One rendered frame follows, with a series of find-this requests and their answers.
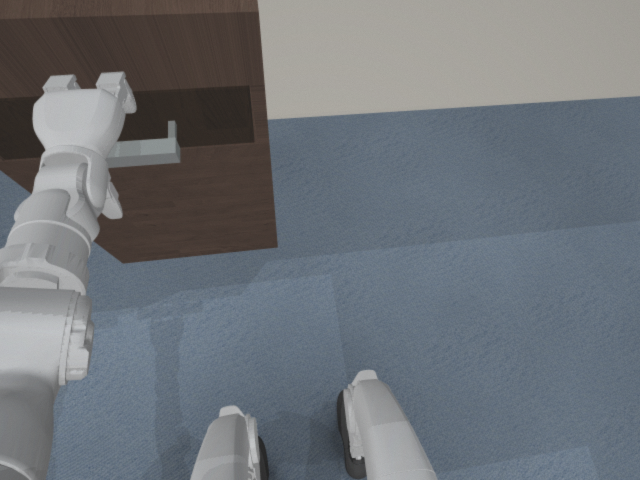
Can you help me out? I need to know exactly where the right robot thigh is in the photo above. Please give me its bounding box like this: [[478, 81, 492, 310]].
[[343, 379, 438, 480]]

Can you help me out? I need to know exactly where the left robot hand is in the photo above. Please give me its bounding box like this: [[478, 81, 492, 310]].
[[33, 71, 137, 219]]

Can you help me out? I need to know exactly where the drawer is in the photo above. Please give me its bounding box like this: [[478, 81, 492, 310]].
[[0, 85, 254, 160]]

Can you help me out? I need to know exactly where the left robot forearm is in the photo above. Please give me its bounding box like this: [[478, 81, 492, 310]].
[[0, 145, 109, 295]]

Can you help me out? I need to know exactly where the cabinet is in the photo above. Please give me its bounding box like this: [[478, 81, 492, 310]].
[[0, 0, 278, 264]]

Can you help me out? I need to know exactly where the left robot upper arm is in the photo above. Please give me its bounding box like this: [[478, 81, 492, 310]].
[[0, 287, 95, 480]]

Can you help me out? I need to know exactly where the handle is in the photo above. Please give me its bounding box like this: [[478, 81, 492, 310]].
[[106, 121, 180, 168]]

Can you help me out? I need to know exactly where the robot right shin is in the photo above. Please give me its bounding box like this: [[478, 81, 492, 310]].
[[348, 370, 391, 458]]

